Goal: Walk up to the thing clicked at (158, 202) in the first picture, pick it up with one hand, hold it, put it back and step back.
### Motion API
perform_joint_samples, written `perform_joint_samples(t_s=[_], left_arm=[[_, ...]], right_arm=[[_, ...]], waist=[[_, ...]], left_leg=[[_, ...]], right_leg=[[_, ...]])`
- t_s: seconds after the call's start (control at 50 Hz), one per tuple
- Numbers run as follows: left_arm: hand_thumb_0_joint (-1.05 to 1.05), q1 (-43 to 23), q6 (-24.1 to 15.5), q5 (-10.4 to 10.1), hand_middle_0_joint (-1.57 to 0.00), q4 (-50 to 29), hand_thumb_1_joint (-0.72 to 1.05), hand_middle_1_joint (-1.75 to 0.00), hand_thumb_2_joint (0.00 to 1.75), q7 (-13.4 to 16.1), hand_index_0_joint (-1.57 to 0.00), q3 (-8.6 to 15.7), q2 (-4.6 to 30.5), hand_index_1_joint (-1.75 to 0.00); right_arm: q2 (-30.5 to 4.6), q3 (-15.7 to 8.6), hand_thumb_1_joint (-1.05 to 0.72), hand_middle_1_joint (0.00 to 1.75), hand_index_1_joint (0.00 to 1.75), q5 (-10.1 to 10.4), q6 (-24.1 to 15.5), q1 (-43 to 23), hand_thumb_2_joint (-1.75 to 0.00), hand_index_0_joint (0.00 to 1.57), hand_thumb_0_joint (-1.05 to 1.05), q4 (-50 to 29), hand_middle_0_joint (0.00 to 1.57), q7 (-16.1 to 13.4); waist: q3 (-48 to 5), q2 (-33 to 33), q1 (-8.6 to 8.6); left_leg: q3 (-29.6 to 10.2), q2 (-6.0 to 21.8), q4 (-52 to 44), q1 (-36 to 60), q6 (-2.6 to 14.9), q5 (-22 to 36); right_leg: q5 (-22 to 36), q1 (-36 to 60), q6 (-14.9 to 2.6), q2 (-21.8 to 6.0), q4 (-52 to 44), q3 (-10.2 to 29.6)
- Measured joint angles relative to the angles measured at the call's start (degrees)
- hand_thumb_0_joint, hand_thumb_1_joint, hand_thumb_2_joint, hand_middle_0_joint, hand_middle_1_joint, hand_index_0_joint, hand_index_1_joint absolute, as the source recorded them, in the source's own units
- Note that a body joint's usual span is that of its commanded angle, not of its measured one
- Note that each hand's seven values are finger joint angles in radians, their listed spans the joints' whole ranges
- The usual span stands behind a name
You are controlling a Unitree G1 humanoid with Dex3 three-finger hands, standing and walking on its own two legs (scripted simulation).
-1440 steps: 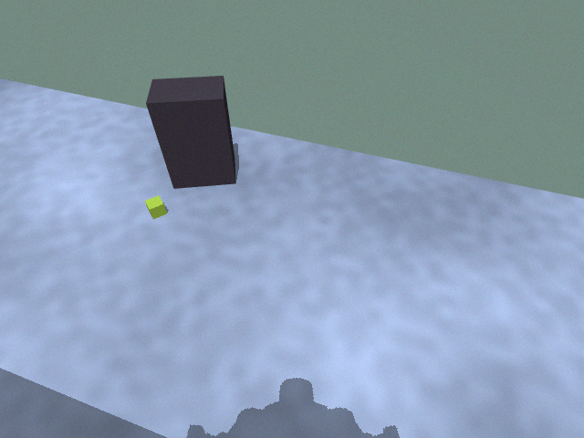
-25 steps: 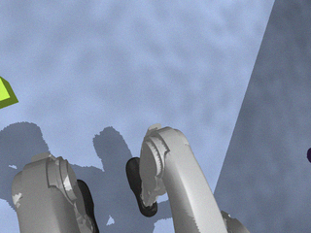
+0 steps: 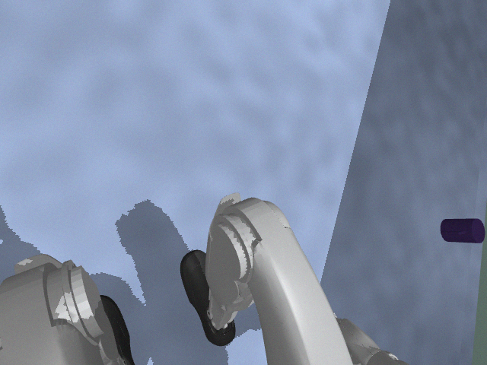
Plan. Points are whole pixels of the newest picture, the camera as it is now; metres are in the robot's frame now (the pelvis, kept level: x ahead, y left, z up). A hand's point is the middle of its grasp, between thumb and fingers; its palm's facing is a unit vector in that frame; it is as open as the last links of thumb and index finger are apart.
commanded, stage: rest palm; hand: left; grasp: from above
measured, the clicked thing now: out of the picture +0.48 +0.31 -0.28
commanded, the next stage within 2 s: close in 1.02 s
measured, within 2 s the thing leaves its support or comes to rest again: neither
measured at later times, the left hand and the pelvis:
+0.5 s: hand out of the picture +0.46 +0.31 -0.24, palm faces -0.44 -0.18 -0.88, open 14.2 cm; pelvis +0.00 +0.00 +0.00, yaw -3 degrees
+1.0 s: hand out of the picture +0.47 +0.31 -0.26, palm faces -0.44 -0.19 -0.88, open 14.2 cm; pelvis +0.00 +0.00 +0.00, yaw -3 degrees
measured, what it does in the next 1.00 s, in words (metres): stands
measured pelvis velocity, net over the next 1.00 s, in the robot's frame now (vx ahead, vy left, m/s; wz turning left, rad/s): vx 0.00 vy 0.00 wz -0.06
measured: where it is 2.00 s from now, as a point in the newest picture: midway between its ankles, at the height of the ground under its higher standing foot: (168, 338)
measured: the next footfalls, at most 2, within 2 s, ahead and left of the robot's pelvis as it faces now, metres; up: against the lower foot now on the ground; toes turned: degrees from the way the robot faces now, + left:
none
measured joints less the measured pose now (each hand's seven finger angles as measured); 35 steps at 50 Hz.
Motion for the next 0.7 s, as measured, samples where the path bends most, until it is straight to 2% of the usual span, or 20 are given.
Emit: perform_joint_samples(t_s=[0.06, 0.14, 0.22, 0.28, 0.34, 0.46, 0.6, 0.64, 0.7], left_arm=[[0.00, 0.59, 1.09, -1.35, -0.08, -0.26, -0.55, -1.01, 0.99, -1.53, -0.08, 1.83, 1.49, -1.01], [0.00, 2.93, 1.28, -3.56, -0.08, -1.63, -0.55, -1.02, 0.99, -3.50, -0.07, 3.92, 2.56, -1.02], [0.00, 4.00, 0.21, -5.54, -0.08, -1.57, -0.55, -1.02, 0.98, -5.46, -0.07, 3.85, 4.01, -1.02], [0.00, 3.97, -1.50, -6.25, -0.08, -1.18, -0.55, -1.03, 0.97, -6.64, -0.08, 3.01, 5.54, -1.02], [0.00, 3.84, -3.80, -5.71, -0.08, -1.62, -0.54, -1.03, 0.97, -6.98, -0.08, 1.70, 6.51, -1.02], [0.00, 3.36, -6.69, -1.69, -0.08, -0.96, -0.53, -1.02, 0.97, -4.50, -0.08, -1.13, 6.94, -1.01], [0.00, 1.36, -4.76, 0.77, -0.09, 2.45, -0.54, -0.99, 1.00, -0.48, -0.08, -1.12, 7.72, -1.00], [0.00, 0.73, -3.62, 0.52, -0.09, 2.64, -0.54, -0.99, 1.00, -0.09, -0.08, -1.41, 7.70, -0.99], [0.00, -0.05, -2.37, 0.02, -0.09, 2.83, -0.54, -0.99, 1.01, 0.26, -0.08, -0.59, 7.85, -1.00]], right_arm=[[-0.49, 0.48, -0.92, 0.30, 0.29, 0.55, 0.47, 1.62, -0.91, 0.19, -0.01, -0.46, 0.20, 0.38], [-0.81, 0.93, -0.92, 0.30, 0.29, 1.29, 1.47, 3.77, -0.91, 0.19, 0.00, -0.76, 0.20, 0.16], [-0.74, 2.13, -0.92, 0.30, 0.29, 1.32, 1.77, 4.58, -0.91, 0.19, 0.00, -0.24, 0.20, -0.16], [-0.88, 3.04, -0.92, 0.30, 0.29, 1.18, 1.36, 4.54, -0.91, 0.19, 0.00, 0.09, 0.20, -0.61], [-1.17, 3.26, -0.92, 0.30, 0.30, 1.00, 0.98, 4.21, -0.91, 0.20, 0.00, 0.26, 0.20, -1.32], [-2.20, 3.96, -0.91, 0.30, 0.29, 0.03, 0.56, 2.81, -0.90, 0.19, 0.00, -0.14, 0.20, -2.16], [-2.97, 4.64, -0.91, 0.30, 0.29, -0.76, -1.74, 1.22, -0.90, 0.19, 0.00, -2.41, 0.20, -1.19], [-3.07, 4.78, -0.91, 0.30, 0.29, -0.84, -2.37, 1.00, -0.90, 0.19, 0.00, -2.98, 0.20, -0.73], [-3.13, 5.08, -0.91, 0.30, 0.29, -0.82, -3.14, 0.62, -0.90, 0.19, -0.01, -3.18, 0.20, -0.07]], waist=[[1.29, 0.78, -0.61], [2.79, 1.46, -0.26], [4.05, 0.67, 0.03], [4.43, -0.36, 0.06], [4.59, -1.22, 0.26], [3.47, -2.08, 0.17], [2.87, -2.82, -0.97], [3.08, -3.08, -1.10], [3.50, -3.26, -1.23]], left_leg=[[-0.43, 0.24, 0.16, 0.14, -0.15, -0.56], [-0.88, 0.56, -0.29, 0.71, -0.60, -0.99], [-1.25, 0.64, -0.83, 1.65, -1.16, -0.75], [-1.97, 0.60, -0.69, 1.69, -1.49, -0.28], [-2.69, 0.50, -0.26, 1.50, -1.58, 0.11], [-3.22, 0.63, 0.72, 1.53, -1.03, -0.28], [-3.32, 0.83, 1.30, 1.45, -0.41, -0.73], [-3.22, 0.87, 1.31, 1.36, -0.27, -0.66], [-3.24, 0.86, 1.36, 1.11, -0.20, -0.57]], right_leg=[[-0.11, -0.13, -0.21, 0.30, -0.04, -0.35], [0.04, -0.05, -0.56, 0.74, -0.60, -0.62], [0.53, 0.55, -0.99, 0.87, -1.07, -0.86], [1.15, 0.75, -1.24, 0.86, -1.21, -1.47], [1.63, 0.99, -1.27, 0.86, -1.27, -2.10], [1.50, 1.63, -0.59, 1.16, -1.16, -2.55], [1.26, 1.93, 0.25, 1.50, -1.17, -2.60], [1.33, 1.84, 0.36, 1.53, -1.16, -2.52], [1.42, 1.63, 0.41, 1.53, -1.15, -2.53]])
